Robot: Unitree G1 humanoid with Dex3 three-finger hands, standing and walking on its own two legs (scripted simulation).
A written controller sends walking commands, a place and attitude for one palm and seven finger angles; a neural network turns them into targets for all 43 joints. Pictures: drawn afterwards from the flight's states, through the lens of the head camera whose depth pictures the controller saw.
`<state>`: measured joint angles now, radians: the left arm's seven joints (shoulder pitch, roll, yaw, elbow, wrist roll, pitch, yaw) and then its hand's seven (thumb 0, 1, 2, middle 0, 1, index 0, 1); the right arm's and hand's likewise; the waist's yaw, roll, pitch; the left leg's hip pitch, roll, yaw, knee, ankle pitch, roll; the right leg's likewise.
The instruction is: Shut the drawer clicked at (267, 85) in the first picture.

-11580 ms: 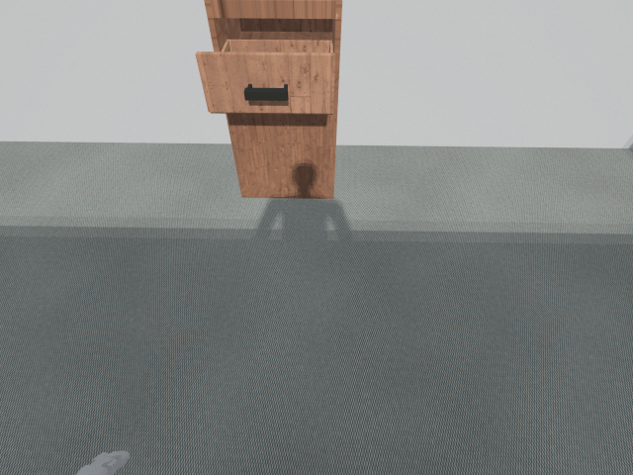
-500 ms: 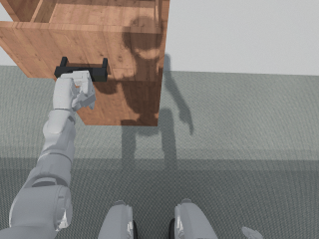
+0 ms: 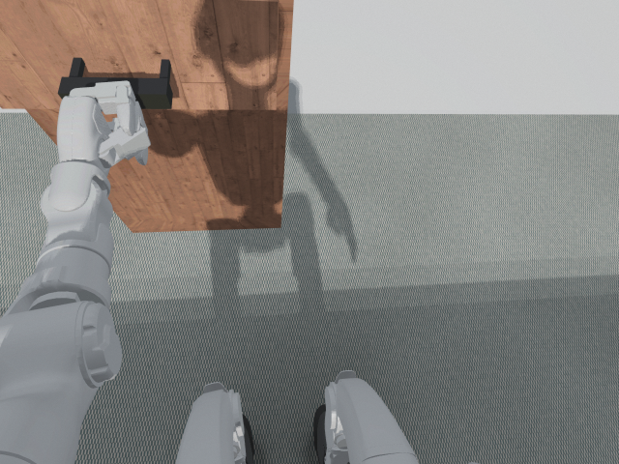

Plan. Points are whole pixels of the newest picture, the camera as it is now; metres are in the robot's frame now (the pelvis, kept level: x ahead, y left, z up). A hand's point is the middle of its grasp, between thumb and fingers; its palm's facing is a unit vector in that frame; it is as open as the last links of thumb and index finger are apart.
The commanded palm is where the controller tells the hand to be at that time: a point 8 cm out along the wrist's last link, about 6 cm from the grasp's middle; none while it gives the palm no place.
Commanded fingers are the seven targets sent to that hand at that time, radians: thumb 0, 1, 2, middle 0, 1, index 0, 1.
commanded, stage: push the drawer shut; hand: left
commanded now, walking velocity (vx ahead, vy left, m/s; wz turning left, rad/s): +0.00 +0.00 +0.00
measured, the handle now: (120, 79) +0.60 +0.19 +0.05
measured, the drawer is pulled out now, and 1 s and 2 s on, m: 0.07 0.00 0.00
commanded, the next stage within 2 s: pull the fist back off the drawer in 0.84 s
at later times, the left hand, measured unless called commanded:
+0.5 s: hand (142, 90) +0.58 +0.16 +0.05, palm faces -0.04 -1.00 -0.02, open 3.2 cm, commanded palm +0.58 +0.19 +0.05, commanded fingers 0.00 0.90 0.90 -1.40 -1.60 -1.40 -1.60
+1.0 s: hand (132, 83) +0.59 +0.18 +0.05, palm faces -0.02 -1.00 -0.05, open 3.4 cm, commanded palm +0.62 +0.17 +0.05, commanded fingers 0.00 0.90 0.90 -1.40 -1.60 -1.40 -1.60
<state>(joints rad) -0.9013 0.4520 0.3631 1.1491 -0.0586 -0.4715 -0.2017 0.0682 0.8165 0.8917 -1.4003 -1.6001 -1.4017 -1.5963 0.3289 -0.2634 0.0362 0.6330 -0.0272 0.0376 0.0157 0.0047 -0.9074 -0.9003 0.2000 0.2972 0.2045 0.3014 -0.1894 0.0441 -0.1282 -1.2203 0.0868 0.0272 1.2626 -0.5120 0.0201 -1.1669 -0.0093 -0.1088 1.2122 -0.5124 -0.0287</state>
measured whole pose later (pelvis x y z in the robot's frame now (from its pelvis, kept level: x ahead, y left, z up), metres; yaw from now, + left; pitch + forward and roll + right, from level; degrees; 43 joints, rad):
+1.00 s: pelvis -0.02 +0.01 -0.03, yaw -1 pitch +33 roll -8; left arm -1.35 0.71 0.33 1.36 0.07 -0.32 -0.16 0.06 0.58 0.89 -1.40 -1.60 -1.40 -1.60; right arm 0.40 -0.26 0.11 0.65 -0.08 0.00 0.02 0.00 -0.91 -0.90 0.20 0.30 0.21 0.30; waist -0.32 0.05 -0.10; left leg -1.47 0.08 -0.03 1.37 -0.49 0.04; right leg -1.37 -0.01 -0.16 1.26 -0.48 -0.02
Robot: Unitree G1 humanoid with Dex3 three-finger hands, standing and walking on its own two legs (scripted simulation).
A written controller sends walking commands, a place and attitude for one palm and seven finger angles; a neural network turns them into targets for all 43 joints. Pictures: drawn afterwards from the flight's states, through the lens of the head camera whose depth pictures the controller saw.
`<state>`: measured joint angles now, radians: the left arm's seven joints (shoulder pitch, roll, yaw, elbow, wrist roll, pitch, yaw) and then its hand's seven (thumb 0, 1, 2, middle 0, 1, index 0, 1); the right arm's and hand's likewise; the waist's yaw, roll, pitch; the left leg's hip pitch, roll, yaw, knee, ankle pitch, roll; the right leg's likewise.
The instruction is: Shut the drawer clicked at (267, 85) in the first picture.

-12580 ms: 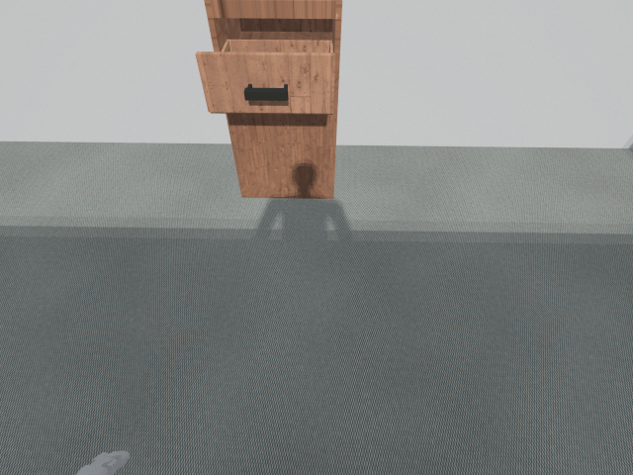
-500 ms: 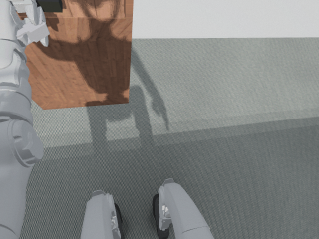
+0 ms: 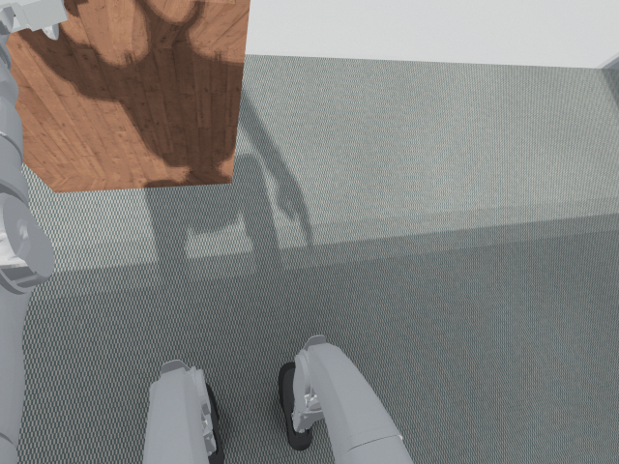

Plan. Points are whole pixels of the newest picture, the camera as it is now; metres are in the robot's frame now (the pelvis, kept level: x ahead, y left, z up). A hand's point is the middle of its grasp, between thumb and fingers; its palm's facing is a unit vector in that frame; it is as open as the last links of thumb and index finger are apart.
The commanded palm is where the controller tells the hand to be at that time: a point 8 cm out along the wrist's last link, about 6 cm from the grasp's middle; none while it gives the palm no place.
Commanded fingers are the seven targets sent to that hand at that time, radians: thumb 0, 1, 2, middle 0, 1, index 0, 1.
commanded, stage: pull the fist back off the drawer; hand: left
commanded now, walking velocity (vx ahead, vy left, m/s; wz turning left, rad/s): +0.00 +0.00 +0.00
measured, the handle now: out of the picture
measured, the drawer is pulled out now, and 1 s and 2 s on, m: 0.00 0.00 0.00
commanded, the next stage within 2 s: draw the hand back to the body in 0.64 s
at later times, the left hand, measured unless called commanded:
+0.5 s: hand out of the picture +0.60 +0.17 +0.08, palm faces +0.01 -1.00 -0.03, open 3.2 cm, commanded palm +0.57 +0.19 +0.08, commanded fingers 0.00 0.90 0.90 -1.40 -1.60 -1.40 -1.60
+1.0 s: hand (12, 41) +0.51 +0.18 +0.12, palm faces -0.03 -1.00 -0.05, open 3.3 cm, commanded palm +0.48 +0.23 +0.14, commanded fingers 0.00 0.90 0.90 -1.40 -1.60 -1.40 -1.60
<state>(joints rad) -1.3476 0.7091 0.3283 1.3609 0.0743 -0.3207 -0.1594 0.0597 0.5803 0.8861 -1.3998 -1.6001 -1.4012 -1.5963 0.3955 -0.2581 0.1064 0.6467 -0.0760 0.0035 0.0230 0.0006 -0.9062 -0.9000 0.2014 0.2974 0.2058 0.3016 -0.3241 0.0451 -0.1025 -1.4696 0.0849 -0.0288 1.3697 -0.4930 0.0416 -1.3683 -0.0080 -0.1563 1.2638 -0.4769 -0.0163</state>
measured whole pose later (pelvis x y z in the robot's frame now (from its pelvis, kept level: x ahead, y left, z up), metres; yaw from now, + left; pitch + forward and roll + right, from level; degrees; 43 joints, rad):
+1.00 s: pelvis +0.07 +0.00 +0.08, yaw -1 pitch +24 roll -3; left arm -0.51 0.37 0.31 0.66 -0.16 -0.29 -0.22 0.01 0.90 0.89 -1.40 -1.60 -1.40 -1.60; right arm 0.36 -0.25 0.02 0.55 0.02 0.09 0.05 0.00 -0.91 -0.90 0.20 0.30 0.20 0.30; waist -0.11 0.05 -0.15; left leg -0.95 0.06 0.01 1.04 -0.50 0.02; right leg -0.91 0.02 -0.06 0.96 -0.46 0.00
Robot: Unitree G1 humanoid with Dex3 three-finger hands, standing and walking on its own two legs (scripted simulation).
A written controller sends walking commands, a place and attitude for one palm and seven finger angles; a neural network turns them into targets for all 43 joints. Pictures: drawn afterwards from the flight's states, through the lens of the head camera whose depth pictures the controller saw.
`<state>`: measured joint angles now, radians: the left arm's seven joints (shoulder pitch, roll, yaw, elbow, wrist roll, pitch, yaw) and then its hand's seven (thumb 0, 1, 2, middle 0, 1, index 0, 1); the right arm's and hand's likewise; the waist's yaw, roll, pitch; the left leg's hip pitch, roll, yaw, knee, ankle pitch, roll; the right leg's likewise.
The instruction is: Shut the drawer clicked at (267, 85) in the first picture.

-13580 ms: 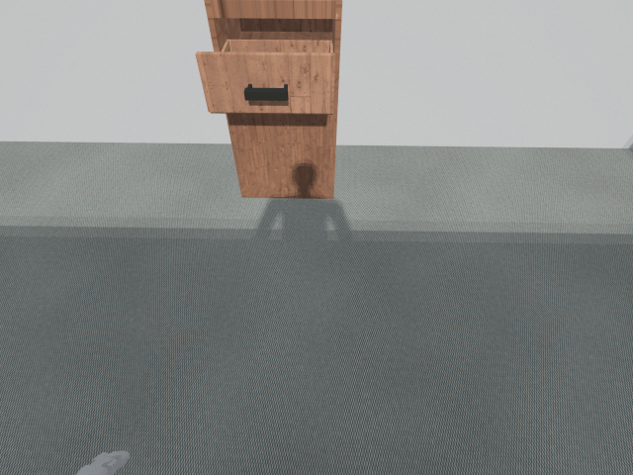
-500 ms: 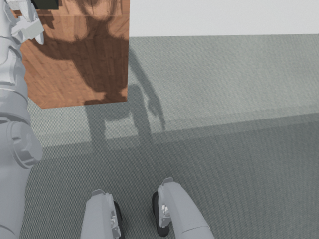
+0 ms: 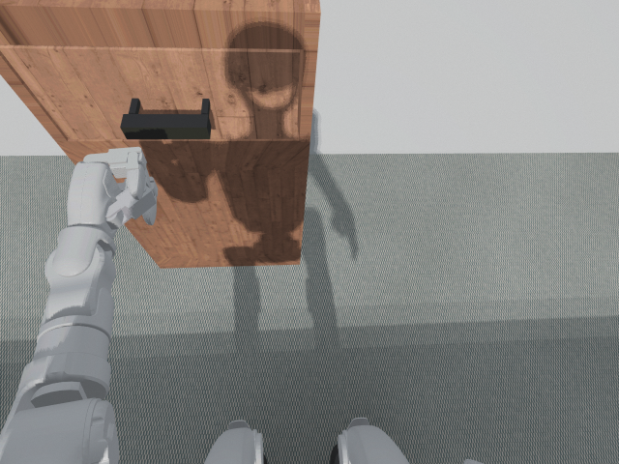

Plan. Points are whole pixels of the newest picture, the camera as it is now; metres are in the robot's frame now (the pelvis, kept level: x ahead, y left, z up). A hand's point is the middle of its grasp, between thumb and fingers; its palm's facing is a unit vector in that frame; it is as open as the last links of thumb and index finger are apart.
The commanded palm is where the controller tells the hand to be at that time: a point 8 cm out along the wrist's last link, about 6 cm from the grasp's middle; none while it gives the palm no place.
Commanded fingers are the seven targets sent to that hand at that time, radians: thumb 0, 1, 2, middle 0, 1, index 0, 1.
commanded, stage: draw the hand back to the body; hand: left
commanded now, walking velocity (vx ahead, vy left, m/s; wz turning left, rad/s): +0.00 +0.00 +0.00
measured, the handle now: (169, 115) +0.61 +0.20 +0.00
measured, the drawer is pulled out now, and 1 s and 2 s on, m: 0.00 0.00 0.00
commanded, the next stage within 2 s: step back with the hand held close in 1.12 s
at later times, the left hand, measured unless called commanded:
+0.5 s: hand (28, 296) +0.28 +0.23 +0.14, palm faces +0.25 -0.93 -0.26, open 3.2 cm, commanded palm +0.24 +0.27 +0.16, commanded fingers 0.00 0.90 0.90 -1.40 -1.60 -1.40 -1.60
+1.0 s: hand out of the picture +0.16 +0.24 +0.24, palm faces +0.44 -0.80 -0.42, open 3.2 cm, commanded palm +0.12 +0.28 +0.24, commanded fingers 0.00 0.90 0.90 -1.40 -1.60 -1.40 -1.60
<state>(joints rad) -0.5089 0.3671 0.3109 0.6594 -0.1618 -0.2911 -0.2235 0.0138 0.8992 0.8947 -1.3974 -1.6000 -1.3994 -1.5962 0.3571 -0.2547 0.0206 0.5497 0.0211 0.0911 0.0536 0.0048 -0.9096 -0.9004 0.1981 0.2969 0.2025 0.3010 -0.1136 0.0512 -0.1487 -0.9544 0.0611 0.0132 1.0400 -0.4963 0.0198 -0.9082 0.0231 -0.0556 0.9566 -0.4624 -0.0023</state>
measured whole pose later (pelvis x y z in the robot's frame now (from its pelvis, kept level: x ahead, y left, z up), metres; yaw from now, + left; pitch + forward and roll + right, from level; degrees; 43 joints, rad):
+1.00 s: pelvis +0.00 -0.01 +0.07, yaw +2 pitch -4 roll -1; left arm 0.54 0.35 0.30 -0.50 -0.07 -0.09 0.10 0.01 0.89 0.89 -1.40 -1.60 -1.41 -1.60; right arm 0.20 -0.23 0.04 0.60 0.00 -0.09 -0.06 0.01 -0.90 -0.90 0.20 0.30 0.20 0.30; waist 0.07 0.08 0.00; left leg -0.10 0.02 0.03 0.44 -0.26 0.01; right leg -0.06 0.00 -0.04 0.38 -0.24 0.00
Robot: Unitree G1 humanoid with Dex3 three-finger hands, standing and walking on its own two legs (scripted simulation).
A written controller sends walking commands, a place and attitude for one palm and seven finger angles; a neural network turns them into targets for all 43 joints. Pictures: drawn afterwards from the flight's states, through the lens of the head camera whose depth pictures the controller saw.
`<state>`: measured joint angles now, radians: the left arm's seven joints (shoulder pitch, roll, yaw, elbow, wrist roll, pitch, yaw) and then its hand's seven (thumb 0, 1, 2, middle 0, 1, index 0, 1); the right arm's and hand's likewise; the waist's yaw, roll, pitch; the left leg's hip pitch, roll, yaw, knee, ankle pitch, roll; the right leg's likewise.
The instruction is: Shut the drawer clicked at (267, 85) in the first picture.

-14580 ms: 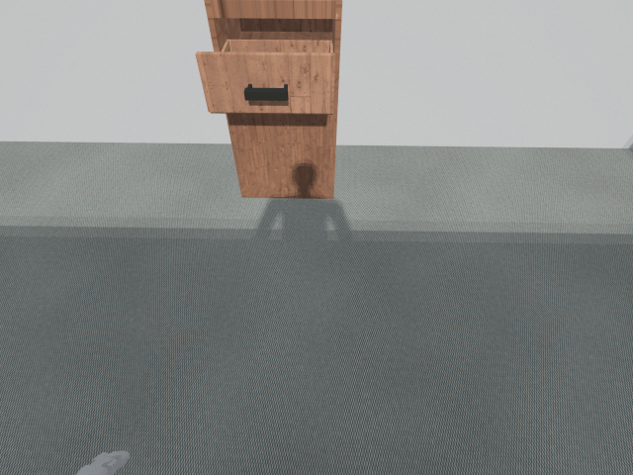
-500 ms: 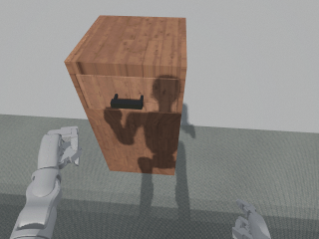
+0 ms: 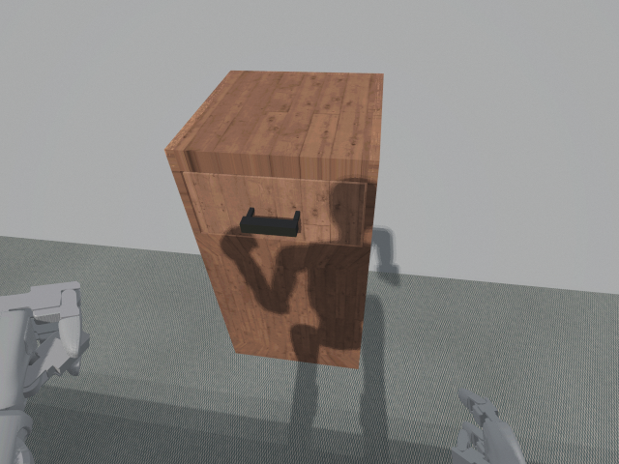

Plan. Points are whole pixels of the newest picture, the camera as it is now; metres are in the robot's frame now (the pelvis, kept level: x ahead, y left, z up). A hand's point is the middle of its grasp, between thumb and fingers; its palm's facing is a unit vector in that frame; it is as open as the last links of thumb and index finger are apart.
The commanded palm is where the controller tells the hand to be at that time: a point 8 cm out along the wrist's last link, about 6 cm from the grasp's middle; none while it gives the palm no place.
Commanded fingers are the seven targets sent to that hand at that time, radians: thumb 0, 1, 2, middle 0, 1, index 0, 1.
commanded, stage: draw the hand back to the body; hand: left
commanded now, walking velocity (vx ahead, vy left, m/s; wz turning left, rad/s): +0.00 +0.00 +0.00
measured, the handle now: (271, 219) +0.62 +0.18 -0.07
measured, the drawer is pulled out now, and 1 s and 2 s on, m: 0.00 0.00 0.00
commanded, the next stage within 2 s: step back with the hand held close in 0.12 s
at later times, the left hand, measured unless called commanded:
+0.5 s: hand (100, 336) +0.19 +0.24 +0.15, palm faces +0.30 -0.82 -0.48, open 3.2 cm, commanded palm +0.12 +0.28 +0.17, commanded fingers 0.00 0.90 0.90 -1.40 -1.60 -1.40 -1.60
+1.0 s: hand (26, 430) +0.10 +0.26 +0.15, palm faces +0.37 -0.80 -0.47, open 3.2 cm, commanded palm +0.04 +0.30 +0.17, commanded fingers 0.00 0.90 0.90 -1.40 -1.60 -1.40 -1.60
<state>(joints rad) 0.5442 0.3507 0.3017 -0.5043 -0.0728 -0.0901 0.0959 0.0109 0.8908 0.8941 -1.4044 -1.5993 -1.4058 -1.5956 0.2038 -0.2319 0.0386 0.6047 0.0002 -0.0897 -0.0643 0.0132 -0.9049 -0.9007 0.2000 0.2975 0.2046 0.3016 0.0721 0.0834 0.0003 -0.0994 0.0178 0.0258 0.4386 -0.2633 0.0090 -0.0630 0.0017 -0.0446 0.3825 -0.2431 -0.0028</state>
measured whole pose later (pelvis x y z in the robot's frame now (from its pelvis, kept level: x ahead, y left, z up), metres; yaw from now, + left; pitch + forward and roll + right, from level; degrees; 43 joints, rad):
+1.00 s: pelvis -0.09 +0.02 -0.01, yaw +0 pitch -1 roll -1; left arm 0.59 0.36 0.37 -0.55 -0.01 -0.25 0.13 0.01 0.89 0.89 -1.41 -1.60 -1.41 -1.60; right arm 0.18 -0.21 0.01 0.53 -0.01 -0.05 -0.07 0.01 -0.90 -0.90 0.20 0.30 0.21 0.30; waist 0.01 0.03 0.04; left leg -0.40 0.00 0.03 0.60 -0.23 0.05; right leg -0.36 -0.01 -0.03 0.52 -0.16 0.02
